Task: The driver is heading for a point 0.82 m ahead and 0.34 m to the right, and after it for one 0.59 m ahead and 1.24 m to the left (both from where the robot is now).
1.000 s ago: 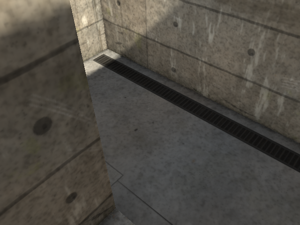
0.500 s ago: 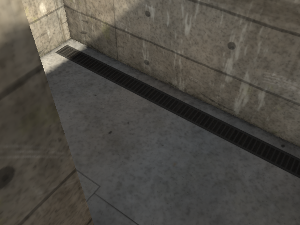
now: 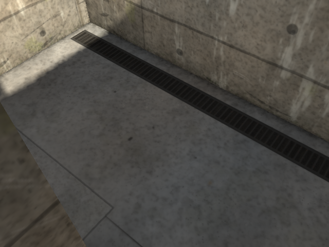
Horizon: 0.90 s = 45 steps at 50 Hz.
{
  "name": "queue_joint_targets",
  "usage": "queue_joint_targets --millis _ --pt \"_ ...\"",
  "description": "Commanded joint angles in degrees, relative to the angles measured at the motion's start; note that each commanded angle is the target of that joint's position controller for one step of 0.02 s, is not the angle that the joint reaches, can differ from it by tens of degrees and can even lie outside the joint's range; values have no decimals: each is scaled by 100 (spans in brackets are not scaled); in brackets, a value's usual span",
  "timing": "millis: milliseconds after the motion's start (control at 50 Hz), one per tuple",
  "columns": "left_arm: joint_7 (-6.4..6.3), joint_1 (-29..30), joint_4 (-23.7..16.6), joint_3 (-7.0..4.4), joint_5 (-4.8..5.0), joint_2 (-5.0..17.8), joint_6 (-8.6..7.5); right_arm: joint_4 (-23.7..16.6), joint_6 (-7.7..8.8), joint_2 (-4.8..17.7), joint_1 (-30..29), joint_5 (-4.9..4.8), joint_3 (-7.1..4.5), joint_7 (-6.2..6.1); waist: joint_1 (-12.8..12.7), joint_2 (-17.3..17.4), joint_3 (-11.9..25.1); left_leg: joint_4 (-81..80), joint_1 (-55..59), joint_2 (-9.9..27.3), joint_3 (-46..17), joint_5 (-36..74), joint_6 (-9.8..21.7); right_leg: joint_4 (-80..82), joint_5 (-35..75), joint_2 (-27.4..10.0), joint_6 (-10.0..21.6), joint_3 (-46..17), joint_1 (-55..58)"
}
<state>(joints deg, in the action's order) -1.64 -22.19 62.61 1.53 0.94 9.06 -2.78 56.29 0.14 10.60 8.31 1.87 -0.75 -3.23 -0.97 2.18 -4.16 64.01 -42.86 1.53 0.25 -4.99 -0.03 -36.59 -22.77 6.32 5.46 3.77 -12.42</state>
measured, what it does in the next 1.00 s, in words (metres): steps on the spot, turning right: left foot, then right foot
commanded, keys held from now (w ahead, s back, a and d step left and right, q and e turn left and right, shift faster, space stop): no key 0.04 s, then e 0.66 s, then w+e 0.28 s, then w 0.02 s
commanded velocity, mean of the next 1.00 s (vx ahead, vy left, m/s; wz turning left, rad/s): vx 0.09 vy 0.00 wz -0.43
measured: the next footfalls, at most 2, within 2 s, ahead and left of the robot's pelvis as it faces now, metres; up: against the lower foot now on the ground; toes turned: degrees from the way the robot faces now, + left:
left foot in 0.06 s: +0.15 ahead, +0.11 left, +0.00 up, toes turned +1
right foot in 0.44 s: -0.02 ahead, -0.09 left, +0.00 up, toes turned -10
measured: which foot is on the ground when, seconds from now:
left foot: up 0.00-0.04, down 0.06-0.44, up 0.46-1.00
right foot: down 0.00-0.14, up 0.16-0.42, down 0.44-1.00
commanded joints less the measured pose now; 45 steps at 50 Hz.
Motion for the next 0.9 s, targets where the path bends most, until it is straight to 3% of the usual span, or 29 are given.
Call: queue_joint_targets --millis 20,60,80,100,120,140,160,180,220,280,340,360,380,400,420,440,460,480,500,520,540,560,580,620,700,740,760,820,900 --pt "90 697 -321 -134 70 813 -84 372 -182 316 1448 -98 6 38 665 -917 514 -435 2603 -56 -121 526 172 930 4784 -1581 286 -1287 -1202" --pt "154 540 -313 -139 -29 724 -32 373 -175 622 1183 -70 -46 -16 494 -633 -138 -1357 2544 -85 -85 -289 249 653 5148 -1514 179 -1342 -865" --pt "206 466 -353 -165 -62 772 24 434 -115 576 1440 -15 -11 -48 608 -575 -311 -2300 3089 -56 -53 -33 301 328 4933 -1333 41 -1201 -941" --pt "223 -156 -345 -262 -129 848 97 509 -51 834 1504 -74 -55 -59 374 186 -266 -2770 3837 330 -461 2723 427 -305 3969 -964 -196 -1122 -1146" --pt "198 -704 -347 -257 -135 685 229 427 -18 906 1282 -214 -106 -66 87 608 166 -2847 4147 979 -1186 4125 935 -945 2094 -683 -304 -969 -1220" --pt "154 -666 -505 -266 -104 646 359 179 -23 751 883 -321 -40 -73 -4 690 715 -3310 3810 1471 -1628 4046 1265 -1346 358 -369 -272 -698 -740" --pt "175 -373 -774 -332 -108 719 463 -89 -32 937 343 -311 -70 -101 -125 928 827 -3631 3226 1681 -1907 3349 1541 -1827 -450 -156 -261 -486 -641" --pt "201 55 -947 -423 -156 880 553 -252 -21 948 166 -240 -63 -109 57 890 909 -3803 2879 1820 -2060 3158 1749 -2606 -1027 -61 -260 -414 -555" --pt "246 605 -1346 -461 -157 788 683 -258 -45 998 306 -174 -115 -146 93 395 735 -4028 2765 2012 -2013 2481 1779 -2874 -1339 -328 -227 -690 -1030" --pt "231 620 -1519 -432 -195 554 743 -415 -144 1128 327 -96 -234 -177 171 412 1001 -3592 2848 1696 -1160 1794 1493 -2989 -552 -279 -298 -208 -902" --pt "256 687 -1891 -390 -151 432 773 -550 -161 1215 167 -111 -334 -22 34 628 775 -3959 2533 1618 -673 956 1115 -1646 -1066 -335 -167 -222 -779" --pt "281 528 -1852 -394 -175 458 769 -717 -176 1296 -100 -94 -387 6 2 739 923 -3662 2141 1484 -312 897 1018 -2069 -243 -125 -191 254 -167" --pt "260 589 -2010 -403 -72 531 780 -734 -230 1302 -130 -219 -402 49 -49 721 934 -3949 2351 1672 -605 659 909 -878 -697 -351 -39 -182 -254" --pt "250 333 -1927 -421 -123 522 762 -868 -251 1405 -441 -258 -462 66 -226 601 1035 -3485 1816 1542 -150 471 748 -1103 384 -110 -88 378 533" --pt "280 -102 -1922 -439 -78 559 745 -820 -347 1357 -288 -255 -491 72 -426 228 930 -3164 1706 1395 -105 -326 501 811 -299 -340 82 -436 756" --pt "336 -326 -1806 -460 -121 593 684 -792 -433 1262 -314 -218 -535 92 -564 -533 531 -1847 401 808 444 -1625 157 1314 -46 -586 203 -1335 1625" --pt "356 -539 -1989 -635 -82 1627 656 -1469 -367 958 -1066 -97 -455 160 -674 -1905 -69 -505 -1823 -278 668 -3276 -122 1600 1744 -2220 570 -4143 1583" --pt "183 -401 -2134 -669 -141 1870 560 -1621 -225 931 -1450 -43 -359 110 -793 -1775 -132 -385 -1779 -42 -425 -2873 -85 2192 1905 -2530 889 -4786 896" --pt "19 230 -2281 -617 -264 1704 503 -1607 -147 944 -1413 -132 -368 87 -341 -1464 -208 -43 -1559 -28 -565 -2079 -46 2143 1981 -2404 903 -4258 774" --pt "-72 596 -2344 -600 -321 1651 515 -1488 -109 983 -1220 -113 -366 109 -57 -1064 -186 417 -1363 -9 -447 -1419 -3 1776 2820 -2183 743 -3592 538" --pt "-74 1001 -2469 -571 -278 1541 495 -1237 -110 1127 -751 -70 -432 136 286 -577 60 550 -836 82 -439 -866 57 1422 4007 -1866 586 -2966 454" --pt "-11 1101 -2560 -579 -227 1440 484 -1044 -148 1093 -355 60 -421 195 344 -313 459 886 -414 67 -319 -552 28 1164 4884 -1670 444 -2651 436" --pt "48 1051 -2559 -569 -128 1345 478 -1040 -203 1008 -286 93 -409 229 336 -201 666 1127 -278 30 -225 -378 -7 1028 5284 -1488 328 -2410 508" --pt "74 768 -2478 -542 15 1225 483 -1219 -304 809 -486 88 -345 233 199 -364 780 1498 -434 -10 -135 -254 -59 859 5234 -1263 229 -2291 655" --pt "-29 395 -2460 -523 -19 1188 500 -1480 -356 887 -823 101 -308 212 -56 -703 674 1485 -782 -81 -117 -120 -72 697 5309 -1249 320 -2626 832" --pt "-30 -49 -2416 -527 6 1157 498 -1688 -366 797 -1153 104 -237 213 -301 -698 603 551 -1009 -150 -74 -476 -207 1095 3155 -1156 248 -3008 1032" --pt "-25 -51 -2386 -540 -83 1222 471 -1618 -317 874 -1101 141 -266 231 -312 -932 692 882 -958 -120 -308 -190 -140 1205 2439 -1201 372 -3461 1232" --pt "26 -92 -2427 -589 -111 1367 409 -1631 -237 1017 -1202 190 -289 316 -326 -853 501 270 -1370 -61 -568 -151 -147 1634 514 -1336 716 -4028 1537" --pt "76 -27 -2466 -611 -199 1383 244 -1453 -70 1138 -1096 169 -317 337 -263 -882 341 153 -552 -112 -499 -352 -109 1721 1153 -1126 774 -3954 1092"
Keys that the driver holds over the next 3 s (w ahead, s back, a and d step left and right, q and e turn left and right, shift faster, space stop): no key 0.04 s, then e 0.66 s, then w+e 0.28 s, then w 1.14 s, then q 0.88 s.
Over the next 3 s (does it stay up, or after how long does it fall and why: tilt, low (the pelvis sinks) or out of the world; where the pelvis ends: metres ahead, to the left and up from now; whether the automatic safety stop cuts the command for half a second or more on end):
stays up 0.78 -0.29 -0.17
